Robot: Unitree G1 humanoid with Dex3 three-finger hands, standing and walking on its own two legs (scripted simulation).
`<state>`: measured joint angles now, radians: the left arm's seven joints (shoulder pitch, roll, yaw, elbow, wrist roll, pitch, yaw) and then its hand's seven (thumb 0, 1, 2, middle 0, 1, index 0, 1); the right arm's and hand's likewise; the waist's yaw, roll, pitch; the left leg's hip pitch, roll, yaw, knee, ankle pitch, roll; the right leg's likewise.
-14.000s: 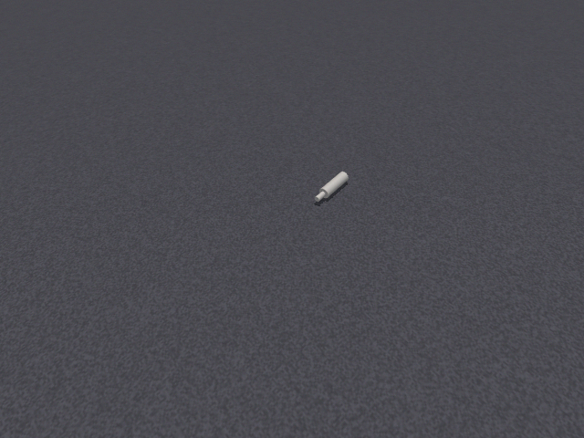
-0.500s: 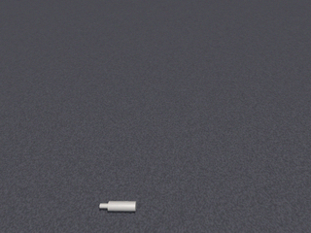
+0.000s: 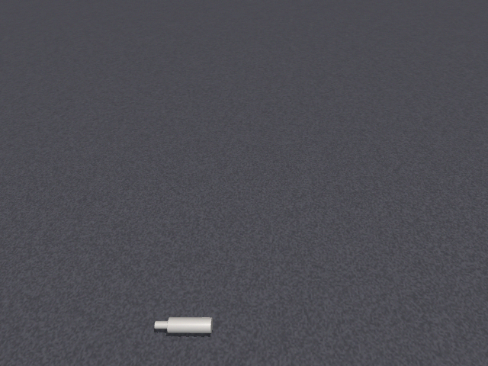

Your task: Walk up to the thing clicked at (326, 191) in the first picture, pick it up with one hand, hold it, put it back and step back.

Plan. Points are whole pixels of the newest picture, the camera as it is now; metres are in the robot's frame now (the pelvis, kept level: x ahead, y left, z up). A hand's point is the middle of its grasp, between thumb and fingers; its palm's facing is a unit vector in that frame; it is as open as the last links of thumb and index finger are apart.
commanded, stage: stand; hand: left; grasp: from above
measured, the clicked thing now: (183, 325) +0.43 +0.29 -0.75
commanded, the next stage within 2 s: rise first in 0.46 s
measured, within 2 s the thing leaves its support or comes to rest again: neither
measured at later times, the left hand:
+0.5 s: hand out of the picture +0.06 +0.26 -0.16, palm faces -0.03 -0.94 -0.35, open 7.4 cm
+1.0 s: hand out of the picture +0.15 +0.26 -0.19, palm faces -0.08 -0.92 -0.38, open 12.6 cm
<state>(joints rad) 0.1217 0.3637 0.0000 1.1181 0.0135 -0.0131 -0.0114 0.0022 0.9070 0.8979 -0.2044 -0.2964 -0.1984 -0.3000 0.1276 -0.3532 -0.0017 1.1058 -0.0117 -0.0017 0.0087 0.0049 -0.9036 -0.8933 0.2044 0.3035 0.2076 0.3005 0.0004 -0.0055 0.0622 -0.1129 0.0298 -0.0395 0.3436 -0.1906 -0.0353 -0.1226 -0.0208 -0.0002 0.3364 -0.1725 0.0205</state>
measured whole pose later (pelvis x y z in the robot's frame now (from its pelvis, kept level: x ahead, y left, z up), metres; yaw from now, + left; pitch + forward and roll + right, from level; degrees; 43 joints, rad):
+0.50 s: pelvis +0.00 +0.00 +0.00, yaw +0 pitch -3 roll +0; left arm 0.13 0.36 0.00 1.12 0.01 -0.01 -0.01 0.00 0.91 0.90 -0.20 -0.30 -0.20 -0.30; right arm 0.13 -0.35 0.00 1.11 -0.01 0.00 0.01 0.01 -0.90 -0.89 0.20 0.30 0.21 0.30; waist 0.00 0.00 0.06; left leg -0.11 0.03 -0.04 0.34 -0.19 -0.03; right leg -0.13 -0.02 0.00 0.34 -0.17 0.02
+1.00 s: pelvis -0.01 +0.01 -0.04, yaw -1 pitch +10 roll -1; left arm 0.03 0.33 0.15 0.87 0.16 0.16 -0.03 0.00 -0.19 0.98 -0.08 -1.00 -0.08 -0.99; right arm 0.24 -0.24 -0.03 0.67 0.02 -0.07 -0.01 0.01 -0.91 -0.89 0.20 0.30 0.21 0.30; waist -0.03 0.00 -0.05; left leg -0.59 0.03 -0.03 0.80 -0.38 -0.03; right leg -0.59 -0.01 0.02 0.77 -0.35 0.03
